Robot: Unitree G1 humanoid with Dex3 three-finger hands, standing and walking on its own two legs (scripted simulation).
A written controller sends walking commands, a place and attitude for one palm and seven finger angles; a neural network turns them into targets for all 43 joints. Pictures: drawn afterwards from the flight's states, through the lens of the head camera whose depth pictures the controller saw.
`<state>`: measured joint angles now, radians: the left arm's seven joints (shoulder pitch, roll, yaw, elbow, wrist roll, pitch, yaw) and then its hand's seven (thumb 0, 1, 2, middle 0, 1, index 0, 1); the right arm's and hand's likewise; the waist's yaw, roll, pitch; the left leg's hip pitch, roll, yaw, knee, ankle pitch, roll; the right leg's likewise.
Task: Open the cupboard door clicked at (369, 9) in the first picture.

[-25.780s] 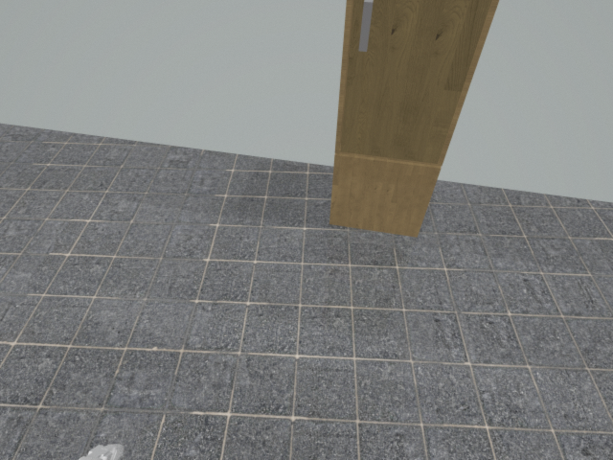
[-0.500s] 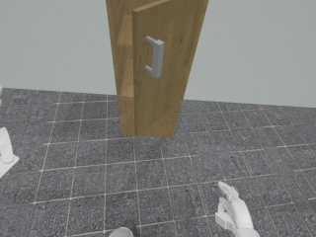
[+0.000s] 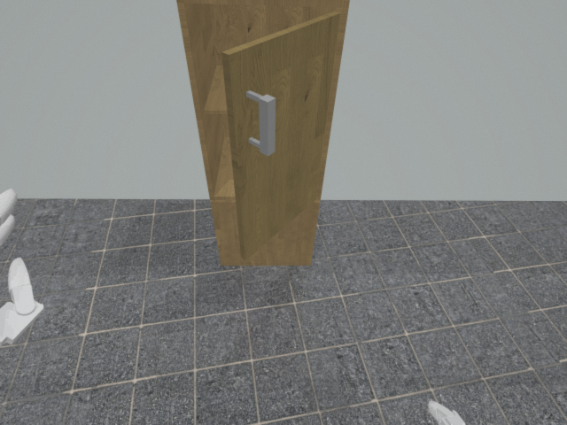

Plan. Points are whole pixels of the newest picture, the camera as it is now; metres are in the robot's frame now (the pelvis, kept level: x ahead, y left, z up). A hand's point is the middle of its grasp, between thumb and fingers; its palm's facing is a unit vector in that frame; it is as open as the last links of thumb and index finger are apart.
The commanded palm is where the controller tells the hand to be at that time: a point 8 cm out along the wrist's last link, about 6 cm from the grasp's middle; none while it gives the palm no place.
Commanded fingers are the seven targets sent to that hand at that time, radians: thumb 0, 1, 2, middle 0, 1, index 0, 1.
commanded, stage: stop stepping back and stand still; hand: left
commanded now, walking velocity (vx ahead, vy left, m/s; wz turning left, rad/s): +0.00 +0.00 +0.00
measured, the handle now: (259, 123) +0.66 +0.09 +0.11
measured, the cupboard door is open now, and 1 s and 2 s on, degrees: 49 49 49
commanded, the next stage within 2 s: let the arm hang, fingers relaxed in 0.06 s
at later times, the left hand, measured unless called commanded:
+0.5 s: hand out of the picture -0.03 +0.19 -0.18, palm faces +0.02 -0.99 -0.15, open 7.3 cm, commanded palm none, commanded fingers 0.00 0.90 0.90 -0.20 -0.30 -0.20 -0.30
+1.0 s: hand out of the picture -0.04 +0.26 -0.16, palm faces +0.06 -0.94 -0.32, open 7.4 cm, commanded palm none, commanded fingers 0.00 0.90 0.90 -0.20 -0.30 -0.20 -0.30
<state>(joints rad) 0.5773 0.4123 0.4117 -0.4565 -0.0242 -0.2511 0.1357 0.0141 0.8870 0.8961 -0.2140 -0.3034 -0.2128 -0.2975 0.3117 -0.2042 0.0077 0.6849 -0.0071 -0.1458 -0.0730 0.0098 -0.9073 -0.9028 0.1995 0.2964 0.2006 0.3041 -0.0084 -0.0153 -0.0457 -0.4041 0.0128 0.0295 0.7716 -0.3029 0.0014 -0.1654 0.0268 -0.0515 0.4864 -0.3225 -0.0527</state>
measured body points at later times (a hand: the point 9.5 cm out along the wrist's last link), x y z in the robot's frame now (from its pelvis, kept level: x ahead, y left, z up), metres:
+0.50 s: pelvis -0.04 +0.02 +0.00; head -0.03 +0.03 +0.45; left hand -0.03 +0.24 -0.16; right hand +0.05 -0.24 -0.13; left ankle +0.02 +0.13 -0.74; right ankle -0.04 -0.09 -0.74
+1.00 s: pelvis -0.04 +0.02 +0.00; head -0.03 +0.01 +0.45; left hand -0.04 +0.30 -0.14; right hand +0.00 -0.23 -0.16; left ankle +0.02 +0.13 -0.74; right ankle -0.04 -0.09 -0.74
